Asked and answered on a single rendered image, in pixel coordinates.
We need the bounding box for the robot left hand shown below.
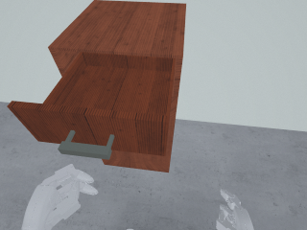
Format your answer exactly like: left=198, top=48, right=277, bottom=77
left=21, top=164, right=98, bottom=230

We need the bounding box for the drawer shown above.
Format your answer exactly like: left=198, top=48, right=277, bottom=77
left=8, top=52, right=176, bottom=156

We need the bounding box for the cabinet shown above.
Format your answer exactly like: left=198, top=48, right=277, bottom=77
left=48, top=0, right=186, bottom=173

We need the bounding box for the handle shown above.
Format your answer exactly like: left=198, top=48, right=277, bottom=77
left=58, top=130, right=115, bottom=160

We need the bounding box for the robot right hand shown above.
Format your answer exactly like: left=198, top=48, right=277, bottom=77
left=216, top=188, right=254, bottom=230

